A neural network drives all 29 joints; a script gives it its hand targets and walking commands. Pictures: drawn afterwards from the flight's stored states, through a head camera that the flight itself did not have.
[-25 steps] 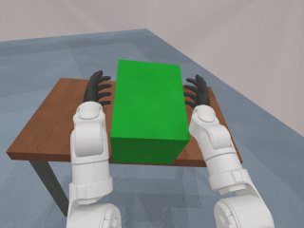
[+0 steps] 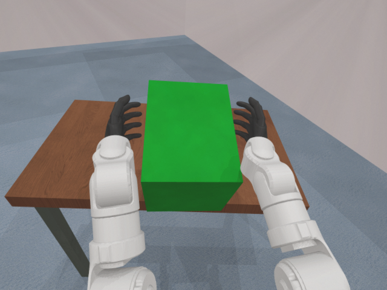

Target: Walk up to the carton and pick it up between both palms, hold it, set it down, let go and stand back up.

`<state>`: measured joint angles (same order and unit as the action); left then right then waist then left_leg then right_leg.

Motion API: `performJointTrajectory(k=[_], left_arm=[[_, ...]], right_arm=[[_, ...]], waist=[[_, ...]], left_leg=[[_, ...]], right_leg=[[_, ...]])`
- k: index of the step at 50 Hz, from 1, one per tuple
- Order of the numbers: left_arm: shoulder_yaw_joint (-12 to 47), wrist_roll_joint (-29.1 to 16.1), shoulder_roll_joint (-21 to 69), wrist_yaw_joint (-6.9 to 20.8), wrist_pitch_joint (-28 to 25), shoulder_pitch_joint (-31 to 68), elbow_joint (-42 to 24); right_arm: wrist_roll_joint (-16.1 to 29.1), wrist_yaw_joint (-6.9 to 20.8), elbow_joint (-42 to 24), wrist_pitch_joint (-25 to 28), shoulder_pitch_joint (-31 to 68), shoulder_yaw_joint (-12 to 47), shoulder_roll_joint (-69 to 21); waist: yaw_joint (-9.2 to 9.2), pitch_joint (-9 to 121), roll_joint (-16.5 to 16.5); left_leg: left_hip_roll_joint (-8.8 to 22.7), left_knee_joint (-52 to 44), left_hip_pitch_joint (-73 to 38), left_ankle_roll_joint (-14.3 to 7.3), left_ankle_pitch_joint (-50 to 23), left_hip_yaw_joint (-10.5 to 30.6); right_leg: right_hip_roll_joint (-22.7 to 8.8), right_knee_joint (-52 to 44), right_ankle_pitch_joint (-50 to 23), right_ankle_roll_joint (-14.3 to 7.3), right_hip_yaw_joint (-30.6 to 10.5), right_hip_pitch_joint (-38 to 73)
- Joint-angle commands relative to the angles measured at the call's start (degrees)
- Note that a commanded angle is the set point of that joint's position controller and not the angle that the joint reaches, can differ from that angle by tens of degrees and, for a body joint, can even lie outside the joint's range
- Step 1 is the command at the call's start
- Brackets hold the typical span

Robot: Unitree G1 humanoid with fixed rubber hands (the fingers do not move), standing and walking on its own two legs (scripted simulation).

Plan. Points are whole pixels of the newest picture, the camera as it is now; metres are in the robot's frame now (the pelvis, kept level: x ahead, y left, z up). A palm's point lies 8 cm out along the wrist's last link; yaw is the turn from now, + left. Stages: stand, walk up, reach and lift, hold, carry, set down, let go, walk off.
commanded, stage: hold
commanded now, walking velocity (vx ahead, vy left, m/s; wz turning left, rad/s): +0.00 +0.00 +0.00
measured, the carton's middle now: (186, 148) +0.41 +0.00 +0.11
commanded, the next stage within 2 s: none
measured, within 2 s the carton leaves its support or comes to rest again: neither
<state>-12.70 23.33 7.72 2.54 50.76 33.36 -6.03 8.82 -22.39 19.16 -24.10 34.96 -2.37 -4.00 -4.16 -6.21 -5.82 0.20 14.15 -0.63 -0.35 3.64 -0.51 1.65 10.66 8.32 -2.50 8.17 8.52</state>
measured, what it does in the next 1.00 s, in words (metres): stands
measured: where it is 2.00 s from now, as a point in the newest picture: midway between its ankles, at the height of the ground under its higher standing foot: outside the picture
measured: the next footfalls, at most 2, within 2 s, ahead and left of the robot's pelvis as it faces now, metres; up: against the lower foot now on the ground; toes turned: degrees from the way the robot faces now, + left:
none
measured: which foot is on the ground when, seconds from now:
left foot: down 0.00-1.00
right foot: down 0.00-1.00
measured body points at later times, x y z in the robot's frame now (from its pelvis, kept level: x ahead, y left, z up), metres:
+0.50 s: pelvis -0.01 +0.00 +0.00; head -0.04 +0.04 +0.45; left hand +0.35 +0.13 +0.20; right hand +0.36 -0.13 +0.19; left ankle +0.06 +0.11 -0.75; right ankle -0.01 -0.08 -0.75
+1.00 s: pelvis +0.01 +0.00 +0.00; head -0.02 +0.04 +0.45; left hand +0.37 +0.12 +0.21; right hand +0.37 -0.15 +0.19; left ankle +0.06 +0.11 -0.75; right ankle -0.01 -0.08 -0.75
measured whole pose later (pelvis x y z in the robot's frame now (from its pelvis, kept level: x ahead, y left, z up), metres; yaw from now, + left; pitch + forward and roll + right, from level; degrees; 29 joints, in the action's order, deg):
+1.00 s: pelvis +0.01 +0.00 +0.00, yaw -2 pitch -12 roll +0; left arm -10.4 23.7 6.9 1.6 53.0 34.2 -10.4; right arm 10.6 -23.3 17.9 -22.9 35.3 -0.7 -2.9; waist -4.8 -8.4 -6.3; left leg 0.8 12.9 -3.4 0.0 4.1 -2.3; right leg 2.0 10.3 8.6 -2.7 6.4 10.2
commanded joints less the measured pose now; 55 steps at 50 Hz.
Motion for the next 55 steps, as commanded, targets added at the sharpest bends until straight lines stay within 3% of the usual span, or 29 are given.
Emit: performJointTrajectory(k=[1,2,4,5,6,8,10,11,13,15,16,19,23,26,27,28,29,30,34,39,46,55], left_arm=[[20.9,-8.6,16.8,5.8,-4.3,32.7,-7.7],[19.6,-8.5,16.4,5.5,-3.9,31.6,-5.6],[19.2,-9.3,15.3,5.0,-3.6,31.5,-3.8],[18.4,-9.5,15.3,4.9,-3.2,30.7,-4.6],[18.3,-9.9,16.0,5.1,-3.1,29.9,-4.9],[17.7,-8.9,14.9,5.1,-3.0,27.6,-4.1],[18.2,-9.2,15.3,5.3,-2.7,26.1,-5.7],[17.2,-8.5,14.7,5.7,-2.7,25.9,-3.5],[18.3,-9.5,18.0,6.4,-3.2,27.2,-5.2],[16.4,-8.0,16.8,6.5,-3.2,26.9,-3.7],[15.9,-7.9,16.3,7.0,-3.2,26.4,-1.6],[20.0,-9.4,17.7,6.5,-3.9,29.7,-6.4],[19.9,-8.9,16.3,5.9,-4.3,30.7,-7.1],[18.2,-9.1,15.3,5.8,-4.0,31.4,-3.3],[24.3,-11.4,15.2,5.2,-4.2,37.7,-3.9],[22.8,-10.8,15.6,4.7,-4.0,37.0,-2.5],[21.5,-10.5,16.2,4.4,-3.8,36.4,-1.4],[19.6,-10.0,15.8,4.3,-3.6,35.4,-0.1],[15.1,-8.0,15.1,5.6,-3.4,33.1,0.6],[17.4,-7.3,16.4,7.0,-2.9,30.6,-5.6],[21.6,-8.5,16.7,6.4,-1.8,28.9,-10.7],[21.6,-9.4,16.0,5.8,-0.8,28.9,-9.1]], right_arm=[[3.0,8.2,-14.5,4.7,38.1,13.3,-14.2],[2.0,8.5,-11.1,4.4,36.7,12.1,-13.4],[1.6,8.6,-9.8,4.4,37.0,11.2,-12.1],[2.0,8.4,-11.4,4.3,36.1,11.1,-12.3],[2.6,8.3,-12.4,4.1,35.9,12.0,-13.1],[3.1,7.9,-12.2,4.0,35.0,12.2,-12.0],[3.9,7.3,-16.4,4.2,34.9,13.4,-12.7],[3.7,7.1,-12.4,3.8,34.4,13.3,-13.3],[4.1,7.3,-15.2,3.9,36.1,14.9,-14.9],[2.7,7.1,-13.4,3.6,33.9,14.0,-14.8],[2.2,7.2,-10.9,3.7,33.5,13.3,-14.8],[3.9,7.4,-16.8,4.7,37.5,15.8,-15.8],[2.6,7.7,-14.7,4.7,36.4,13.5,-14.1],[2.3,8.2,-12.2,4.3,38.5,12.5,-13.4],[0.4,8.4,-12.1,4.6,44.1,8.8,-13.9],[-0.5,8.8,-9.7,4.9,43.4,8.2,-14.6],[-1.1,9.4,-9.5,4.8,43.4,7.1,-14.2],[-1.1,9.5,-8.9,4.6,43.3,7.3,-14.3],[1.0,8.7,-7.9,3.7,39.5,9.4,-14.4],[5.1,7.2,-12.0,3.5,37.2,14.6,-14.9],[5.8,6.6,-16.9,4.5,37.2,17.5,-14.8],[4.6,6.6,-16.5,4.3,37.4,15.4,-14.1]], waist=[[-1.14,22.7,7.6],[-0.67,20.4,7.5],[-0.68,19.6,7.4],[-1.07,21.0,6.7],[0.04,22.7,5.9],[-0.40,25.0,6.6],[-0.41,26.3,4.7],[-0.22,23.8,5.3],[-0.19,25.3,4.6],[-0.04,21.6,3.0],[0.22,19.2,4.3],[-0.45,24.6,5.5],[-0.21,24.6,7.4],[0.25,23.1,6.4],[-5.27,20.9,5.4],[-2.99,18.3,5.2],[-2.80,19.1,5.6],[-1.53,19.2,5.0],[-0.41,22.7,4.4],[-0.44,25.4,5.4],[-0.34,23.7,5.1],[-1.10,22.0,5.0]], left_leg=[[-0.9,0.7,-10.9,2.5,-7.7,-1.1],[-0.4,-0.3,-9.5,3.2,-3.5,-0.8],[-0.7,-0.4,-6.9,3.0,-1.6,-2.0],[-0.6,-0.1,-7.6,2.6,-3.3,-1.6],[-0.6,-0.2,-7.4,2.5,-4.8,-1.8],[-1.1,0.8,-9.7,2.4,-9.6,-1.8],[-1.0,2.0,-11.6,2.1,-13.7,-1.3],[-1.4,1.5,-9.7,2.3,-12.0,-1.2],[-1.3,1.1,-9.3,2.0,-11.5,-0.5],[-1.4,0.2,-8.6,1.5,-10.2,-1.0],[-1.7,-0.4,-7.7,1.7,-8.3,-0.7],[-1.3,1.1,-8.6,1.9,-11.4,-1.1],[-1.3,0.3,-10.0,2.4,-6.1,-1.4],[-0.7,0.0,-7.3,2.5,-3.8,-1.2],[0.2,-1.5,-8.7,1.2,6.2,-1.7],[0.9,-2.7,-7.0,0.4,8.6,-2.3],[1.0,-2.7,-6.8,0.0,8.9,-2.4],[1.0,-2.6,-6.5,-0.2,7.9,-2.3],[-0.2,-0.6,-9.9,-0.5,-1.8,-2.2],[-0.9,1.0,-14.1,0.6,-13.5,-1.2],[-0.3,1.1,-16.1,1.3,-15.3,-1.4],[-0.2,0.3,-14.1,1.2,-9.0,-2.0]], right_leg=[[0.2,0.2,-7.7,5.1,0.1,-2.9],[0.6,-0.4,-4.1,4.3,0.0,-3.7],[0.2,-0.6,-3.4,4.8,0.2,-3.2],[0.5,-0.2,-5.5,4.9,0.0,-2.3],[0.8,-0.4,-7.6,4.8,0.3,-0.2],[0.0,-0.2,-10.9,5.4,-0.7,1.2],[-0.2,0.1,-14.2,5.3,-1.0,1.6],[-0.3,-0.4,-12.8,5.6,-0.9,0.6],[0.1,0.0,-13.1,5.3,-0.6,0.8],[-0.6,0.0,-14.2,6.0,-0.9,0.4],[-0.7,-0.4,-12.7,5.8,-0.6,-0.7],[-0.3,0.6,-14.0,5.9,-1.0,0.3],[0.5,-0.1,-7.5,5.7,0.2,-0.6],[0.2,0.3,-5.2,5.0,0.1,-2.7],[0.3,-1.4,3.1,5.0,-0.2,-9.8],[-0.1,-1.2,6.2,4.8,-0.4,-10.0],[-0.2,-1.4,6.8,4.6,-0.8,-9.0],[-0.4,-1.4,5.9,4.6,-0.8,-7.8],[-0.7,-0.3,-7.1,5.7,-1.5,-2.7],[-0.8,0.8,-20.5,6.4,-1.7,0.4],[-0.4,-0.2,-19.3,5.7,-1.7,0.1],[-0.5,-0.8,-13.6,5.6,-1.6,-0.5]])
